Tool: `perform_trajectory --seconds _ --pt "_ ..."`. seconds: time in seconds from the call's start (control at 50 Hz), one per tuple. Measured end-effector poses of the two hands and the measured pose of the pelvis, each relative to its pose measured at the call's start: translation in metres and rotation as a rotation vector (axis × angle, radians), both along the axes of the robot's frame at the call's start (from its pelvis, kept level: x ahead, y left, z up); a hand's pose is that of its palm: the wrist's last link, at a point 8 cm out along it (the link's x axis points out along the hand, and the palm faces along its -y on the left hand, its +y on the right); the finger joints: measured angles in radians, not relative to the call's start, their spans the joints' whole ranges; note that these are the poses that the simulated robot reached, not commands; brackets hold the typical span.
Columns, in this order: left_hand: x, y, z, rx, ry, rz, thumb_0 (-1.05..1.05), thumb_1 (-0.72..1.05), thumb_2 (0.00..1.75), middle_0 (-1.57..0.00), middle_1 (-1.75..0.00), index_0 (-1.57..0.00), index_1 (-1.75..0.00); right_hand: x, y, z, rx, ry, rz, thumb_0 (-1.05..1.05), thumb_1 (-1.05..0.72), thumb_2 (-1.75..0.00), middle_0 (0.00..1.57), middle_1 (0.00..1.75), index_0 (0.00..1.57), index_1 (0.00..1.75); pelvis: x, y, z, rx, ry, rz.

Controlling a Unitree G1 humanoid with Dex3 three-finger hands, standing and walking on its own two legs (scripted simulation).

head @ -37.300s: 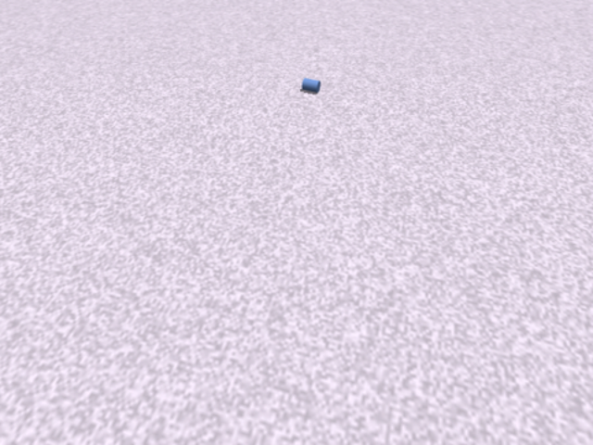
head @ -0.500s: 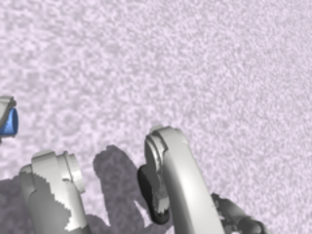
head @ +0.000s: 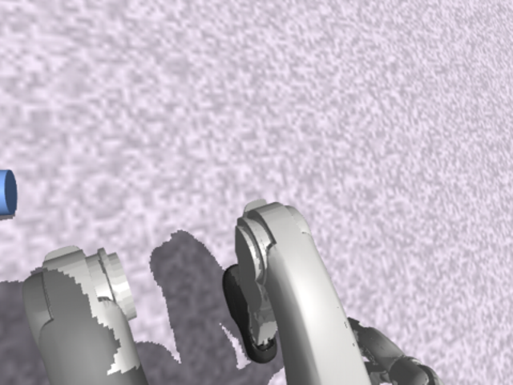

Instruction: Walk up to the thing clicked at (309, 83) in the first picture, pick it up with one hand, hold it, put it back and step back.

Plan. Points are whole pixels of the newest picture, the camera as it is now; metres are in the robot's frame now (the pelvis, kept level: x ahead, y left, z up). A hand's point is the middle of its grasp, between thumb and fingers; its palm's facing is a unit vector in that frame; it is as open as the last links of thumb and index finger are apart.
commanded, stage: close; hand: left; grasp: from above
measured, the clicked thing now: out of the picture +0.43 +0.32 -0.26
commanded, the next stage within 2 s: none
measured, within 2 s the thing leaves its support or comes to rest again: neither
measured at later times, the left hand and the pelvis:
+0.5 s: hand out of the picture +0.41 +0.32 -0.22, palm faces -0.48 -0.04 -0.88, open 9.7 cm; pelvis +0.00 +0.00 +0.00, yaw +0 degrees
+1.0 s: hand out of the picture +0.41 +0.32 -0.22, palm faces -0.48 -0.05 -0.88, open 9.7 cm; pelvis +0.00 +0.00 +0.00, yaw +0 degrees
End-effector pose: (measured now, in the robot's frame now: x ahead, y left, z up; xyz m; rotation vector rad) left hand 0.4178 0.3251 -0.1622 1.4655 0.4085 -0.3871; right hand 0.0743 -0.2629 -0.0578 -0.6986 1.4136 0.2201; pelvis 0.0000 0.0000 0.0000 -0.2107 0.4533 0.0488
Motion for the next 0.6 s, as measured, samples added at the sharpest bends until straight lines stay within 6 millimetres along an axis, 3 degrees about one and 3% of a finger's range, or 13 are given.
perform_trajectory --seconds 0.16,0.6 --pt "-0.004 -0.001 0.000 0.014 -0.027 -0.014 -0.03 0.13 0.47 -0.64 -0.35 -0.67 -0.39 -0.006 0.001 -0.001 -0.006 0.024 -0.004 0.00 -0.90 -0.90 0.20 0.30 0.20 0.30 0.000 0.002 0.000 -0.004 0.007 -0.002" --pt "-0.001 -0.003 0.001 0.023 -0.013 -0.004 0.00 0.12 0.46 -0.68 -0.30 -0.70 -0.35 0.010 0.007 0.000 0.027 -0.031 0.023 0.00 -0.90 -0.90 0.20 0.30 0.20 0.30 0.001 0.003 0.002 -0.010 0.013 0.000"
